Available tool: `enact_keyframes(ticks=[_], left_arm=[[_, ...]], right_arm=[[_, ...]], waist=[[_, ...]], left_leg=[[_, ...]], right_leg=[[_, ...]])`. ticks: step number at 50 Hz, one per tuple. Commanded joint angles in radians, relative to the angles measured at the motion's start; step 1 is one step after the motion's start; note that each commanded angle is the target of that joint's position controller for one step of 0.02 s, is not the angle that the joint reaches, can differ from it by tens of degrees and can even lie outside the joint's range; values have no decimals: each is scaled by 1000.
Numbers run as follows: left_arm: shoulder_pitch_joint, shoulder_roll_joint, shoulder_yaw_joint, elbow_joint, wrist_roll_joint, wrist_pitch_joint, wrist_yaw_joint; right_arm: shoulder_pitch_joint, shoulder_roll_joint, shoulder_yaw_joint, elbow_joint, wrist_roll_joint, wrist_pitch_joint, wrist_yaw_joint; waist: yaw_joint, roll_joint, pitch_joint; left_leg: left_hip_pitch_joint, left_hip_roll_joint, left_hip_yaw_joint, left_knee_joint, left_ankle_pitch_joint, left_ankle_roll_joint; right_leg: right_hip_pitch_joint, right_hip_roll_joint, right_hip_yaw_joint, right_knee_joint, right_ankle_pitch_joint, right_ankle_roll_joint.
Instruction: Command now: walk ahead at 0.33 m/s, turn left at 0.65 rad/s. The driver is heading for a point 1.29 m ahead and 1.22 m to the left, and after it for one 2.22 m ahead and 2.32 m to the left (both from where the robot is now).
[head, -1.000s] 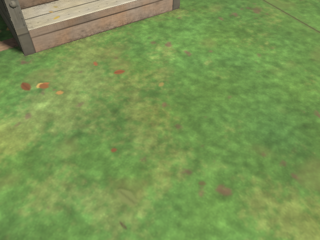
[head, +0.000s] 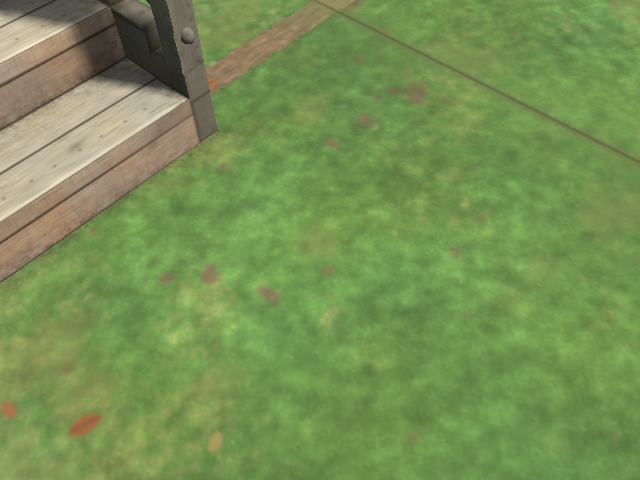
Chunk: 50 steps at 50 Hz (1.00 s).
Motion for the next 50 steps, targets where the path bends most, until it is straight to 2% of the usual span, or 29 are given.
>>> enact_keyframes(ticks=[1,3,5,6,7,8,9,10,11,12,13,14,16,18,21,24,27,30,31,32,33,34,35,36,37,40,43,47,50], left_arm=[[-186,130,26,-113,-7,-12,45],[-149,173,34,-112,-22,-3,69],[-172,196,44,-134,-38,14,74],[-190,207,50,-149,-43,26,74],[-217,199,49,-162,-42,36,68],[-221,151,37,-161,-35,41,49],[-157,32,10,-182,20,41,18],[51,60,4,-210,2,29,0],[0,180,21,-210,-9,23,-8],[-110,203,32,-237,-11,29,-4],[-151,185,33,-235,8,42,11],[-165,173,32,-246,13,53,19],[-180,147,32,-253,11,68,17],[-206,101,23,-253,8,66,19],[-227,101,27,-249,-7,72,24],[-271,106,35,-255,-10,72,24],[-293,117,45,-260,-12,54,15],[-228,147,67,-235,-14,37,3],[-208,166,75,-227,-10,38,3],[-225,218,83,-250,6,51,10],[-219,234,85,-254,46,61,8],[-251,186,81,-275,39,59,14],[-287,139,69,-289,24,66,26],[-296,124,61,-300,12,75,36],[-296,129,57,-302,5,83,45],[-228,149,58,-286,20,98,57],[-173,177,71,-271,23,106,52],[-197,213,91,-264,14,107,33],[-206,224,102,-252,-4,98,13]], right_arm=[[43,19,9,-64,-20,-10,31],[56,-10,-4,-78,-28,-10,57],[122,-72,-29,-87,-31,7,75],[182,-114,-47,-84,-31,17,75],[301,-170,-73,-63,-31,25,68],[343,-190,-82,-52,-24,30,50],[246,-230,-79,-89,-39,28,31],[150,-286,-72,-178,-102,-4,36],[51,-259,-82,-251,-81,0,41],[7,-202,-69,-265,-46,4,38],[-10,-167,-57,-267,-19,9,28],[-12,-163,-57,-270,-13,17,17],[-13,-157,-59,-281,-25,36,0],[11,-178,-71,-285,-25,54,-21],[6,-197,-82,-302,-16,86,-46],[-6,-181,-81,-318,-16,104,-50],[-7,-170,-81,-329,-22,110,-43],[-39,-162,-79,-348,-13,111,-35],[-15,-132,-69,-347,-8,112,-31],[73,-76,-51,-335,-17,112,-27],[57,-143,-68,-372,-13,100,-16],[48,-230,-90,-352,-19,92,-10],[57,-246,-96,-326,-14,98,-8],[75,-221,-91,-301,-18,110,-14],[93,-194,-81,-299,-20,117,-13],[27,-140,-56,-335,-6,112,-12],[-23,-123,-47,-359,-9,108,-11],[-22,-98,-38,-357,-18,108,0],[-3,-111,-48,-344,-16,121,9]], waist=[[-65,-85,-49],[-66,-102,-122],[-110,-132,-167],[-148,-143,-196],[-215,-115,-240],[-237,3,-209],[-112,312,-150],[-6,291,-427],[-48,103,-470],[-43,-28,-309],[-23,-134,-266],[-11,-124,-224],[-1,-67,-186],[-16,-45,-210],[-28,11,-260],[-53,81,-225],[-72,133,-201],[-40,150,-200],[-44,73,-224],[-92,-119,-267],[-102,-320,-228],[-93,-262,-186],[-90,-196,-156],[-86,-143,-142],[-78,-127,-119],[-29,-149,-107],[13,-175,-144],[4,-194,-173],[-12,-209,-176]], left_leg=[[220,-40,103,-304,301,-31],[305,-98,143,-401,401,-28],[382,-140,163,-422,340,17],[449,-155,155,-424,288,50],[572,-155,114,-461,289,92],[659,-124,46,-560,390,126],[728,13,-227,-498,959,221],[912,257,-788,-626,828,482],[886,253,-795,-702,479,460],[732,185,-687,-723,316,399],[628,133,-616,-734,232,340],[531,94,-567,-736,245,315],[436,16,-471,-731,327,267],[430,-16,-439,-696,460,243],[444,-31,-459,-676,356,195],[417,-60,-495,-685,142,157],[433,-65,-558,-663,87,147],[423,-95,-604,-592,60,114],[361,-149,-552,-492,-156,80],[230,-250,-389,-263,-415,36],[83,-287,-245,-44,-445,-11],[39,-194,-207,91,-352,-55],[32,-161,-183,141,-270,-70],[27,-148,-157,212,-216,-84],[5,-136,-125,278,-182,-95],[-42,-67,-25,216,-126,-115],[-49,-4,-6,105,-135,-137],[101,25,40,-82,-135,-113],[216,10,86,-230,-138,-73]], right_leg=[[-175,-176,-36,-86,730,-41],[-98,-182,-53,4,808,-13],[-43,-214,-49,143,939,18],[-35,-230,-39,250,983,29],[-62,-227,-23,434,897,39],[-154,-153,-14,684,453,79],[-397,36,13,1058,-406,127],[-593,123,278,1305,-439,163],[-595,52,359,1289,-338,132],[-628,25,349,1187,-259,118],[-599,-15,344,1101,-213,119],[-558,-21,344,1011,-190,122],[-481,-22,329,830,-180,136],[-454,4,309,680,-144,160],[-429,20,328,557,-36,178],[-401,29,338,458,14,173],[-351,34,350,331,6,155],[-200,11,342,91,98,122],[-79,-82,378,-2,186,83],[56,-301,552,18,291,-16],[-16,-433,746,-41,316,-153],[-53,-437,721,-49,246,-177],[-76,-364,594,-31,159,-137],[-88,-307,506,-16,130,-103],[-102,-290,452,-18,158,-101],[-52,-270,329,-39,242,-118],[43,-320,291,-41,275,-150],[0,-351,182,-37,280,-136],[-24,-377,122,-9,285,-108]])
